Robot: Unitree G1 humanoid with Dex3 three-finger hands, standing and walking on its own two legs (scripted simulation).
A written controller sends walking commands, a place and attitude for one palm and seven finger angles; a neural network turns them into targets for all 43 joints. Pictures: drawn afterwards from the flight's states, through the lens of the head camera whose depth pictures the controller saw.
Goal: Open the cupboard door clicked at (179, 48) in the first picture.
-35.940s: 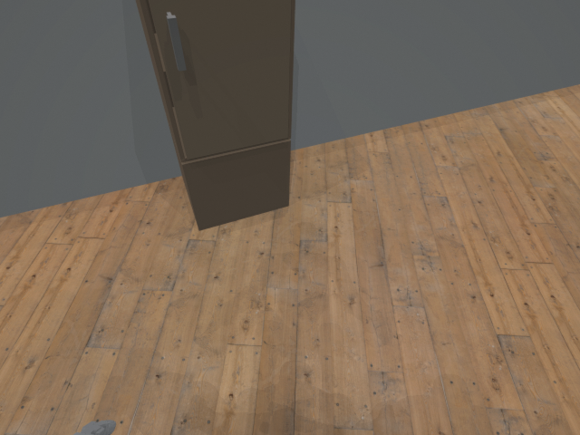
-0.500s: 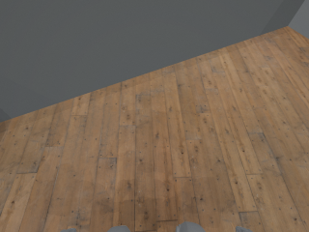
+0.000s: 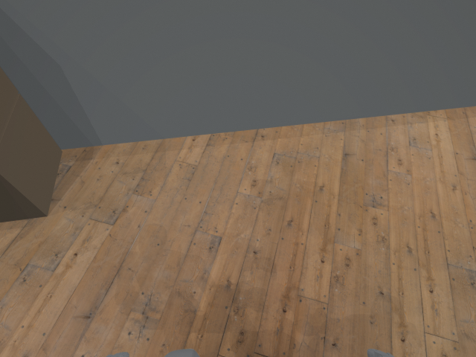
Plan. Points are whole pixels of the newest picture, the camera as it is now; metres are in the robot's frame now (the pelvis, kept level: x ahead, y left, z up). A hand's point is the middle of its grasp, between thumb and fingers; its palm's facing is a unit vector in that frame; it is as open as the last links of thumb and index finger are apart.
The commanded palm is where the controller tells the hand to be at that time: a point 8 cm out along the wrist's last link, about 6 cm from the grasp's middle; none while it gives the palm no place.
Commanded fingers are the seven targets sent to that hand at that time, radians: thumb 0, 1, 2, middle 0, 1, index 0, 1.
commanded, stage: turn to face it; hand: left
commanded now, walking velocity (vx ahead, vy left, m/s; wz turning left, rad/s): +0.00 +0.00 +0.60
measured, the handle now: out of the picture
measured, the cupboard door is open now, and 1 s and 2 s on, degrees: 41 41 41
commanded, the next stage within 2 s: take the last steps up to it in 1.44 s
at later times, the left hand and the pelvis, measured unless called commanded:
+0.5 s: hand out of the picture +0.04 +0.17 -0.14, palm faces +0.30 -0.92 -0.27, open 7.4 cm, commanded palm none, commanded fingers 0.00 0.90 0.90 -0.20 -0.30 -0.20 -0.30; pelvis +0.02 -0.04 +0.01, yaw +18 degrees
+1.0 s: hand out of the picture +0.02 +0.20 -0.15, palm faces +0.56 -0.77 -0.31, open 7.4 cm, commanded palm none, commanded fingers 0.00 0.90 0.90 -0.20 -0.30 -0.20 -0.30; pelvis +0.05 -0.05 +0.00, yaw +35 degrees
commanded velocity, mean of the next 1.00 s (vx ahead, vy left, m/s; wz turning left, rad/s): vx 0.00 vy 0.00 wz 0.60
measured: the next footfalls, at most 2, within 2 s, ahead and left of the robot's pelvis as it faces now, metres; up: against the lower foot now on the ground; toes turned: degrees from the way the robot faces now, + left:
left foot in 0.02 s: +0.05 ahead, +0.12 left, +0.00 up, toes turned +5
right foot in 0.30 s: +0.07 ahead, -0.15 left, +0.00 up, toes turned +7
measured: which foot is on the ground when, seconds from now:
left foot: up 0.00-0.00, down 0.02-0.30, up 0.32-0.62, down 0.64-0.98, up 1.00-1.00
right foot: down 0.00-0.00, up 0.02-0.28, down 0.30-0.64, up 0.66-0.96, down 0.98-1.00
